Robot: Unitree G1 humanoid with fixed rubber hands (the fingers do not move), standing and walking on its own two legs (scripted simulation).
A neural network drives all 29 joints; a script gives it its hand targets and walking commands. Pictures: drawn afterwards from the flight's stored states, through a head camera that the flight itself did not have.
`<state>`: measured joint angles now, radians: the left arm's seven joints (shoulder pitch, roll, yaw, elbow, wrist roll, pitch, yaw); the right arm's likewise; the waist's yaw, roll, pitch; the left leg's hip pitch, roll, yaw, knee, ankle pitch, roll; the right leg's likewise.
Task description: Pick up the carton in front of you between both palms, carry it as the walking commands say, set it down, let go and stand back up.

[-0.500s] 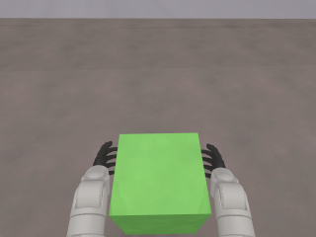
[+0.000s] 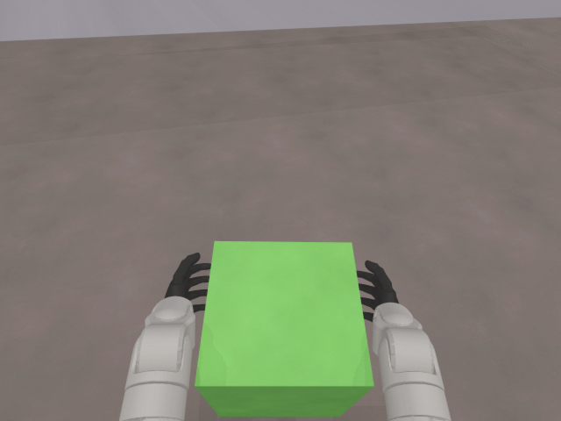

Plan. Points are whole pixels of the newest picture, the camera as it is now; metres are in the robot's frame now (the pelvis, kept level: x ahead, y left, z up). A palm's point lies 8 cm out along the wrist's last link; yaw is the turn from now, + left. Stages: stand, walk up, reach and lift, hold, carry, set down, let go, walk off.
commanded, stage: hold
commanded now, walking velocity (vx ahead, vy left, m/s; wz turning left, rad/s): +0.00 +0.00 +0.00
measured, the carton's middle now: (281, 335) +0.29 +0.00 -0.06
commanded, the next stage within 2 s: set down in 0.50 s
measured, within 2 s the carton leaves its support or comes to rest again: neither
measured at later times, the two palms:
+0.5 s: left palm (149, 294) +0.30 +0.19 +0.04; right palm (360, 313) +0.27 -0.11 +0.04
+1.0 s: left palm (171, 314) +0.33 +0.19 -0.08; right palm (340, 318) +0.33 -0.11 -0.08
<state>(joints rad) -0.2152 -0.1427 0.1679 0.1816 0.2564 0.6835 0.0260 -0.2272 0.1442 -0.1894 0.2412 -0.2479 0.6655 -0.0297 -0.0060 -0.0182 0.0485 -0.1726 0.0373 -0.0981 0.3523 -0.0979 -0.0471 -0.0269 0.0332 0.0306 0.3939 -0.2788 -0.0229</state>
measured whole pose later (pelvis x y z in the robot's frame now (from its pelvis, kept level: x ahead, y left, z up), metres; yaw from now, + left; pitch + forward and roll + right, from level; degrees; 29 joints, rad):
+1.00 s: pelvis -0.03 +0.03 -0.03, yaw -3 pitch +14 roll -1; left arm -0.53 -0.19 0.48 0.49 0.41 0.31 -0.02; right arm -0.55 0.18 -0.45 0.61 -0.41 0.29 -0.02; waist 0.06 -0.05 0.05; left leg -0.73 -0.01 -0.10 0.65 -0.17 -0.04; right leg -0.62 0.05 0.12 0.72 -0.35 0.03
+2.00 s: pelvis -0.09 +0.03 -0.29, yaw -6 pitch +49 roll -1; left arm -0.91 -0.16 0.58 0.50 0.21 0.23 0.14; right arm -1.18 -0.15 -0.23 0.95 -0.16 0.23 -0.03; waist 0.12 -0.06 -0.13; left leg -2.15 -0.08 -0.15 1.65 -0.37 -0.12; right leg -2.04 0.16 0.10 1.78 -0.60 0.07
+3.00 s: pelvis -0.10 +0.02 -0.38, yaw -4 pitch +48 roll +6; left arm -1.20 -0.01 0.69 0.83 0.16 0.16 0.07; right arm -1.50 -0.28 -0.02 1.25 -0.14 0.18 -0.05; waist 0.21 -0.01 0.11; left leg -2.34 -0.05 -0.10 1.93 -0.42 -0.17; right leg -2.30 0.16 0.08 2.11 -0.64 0.02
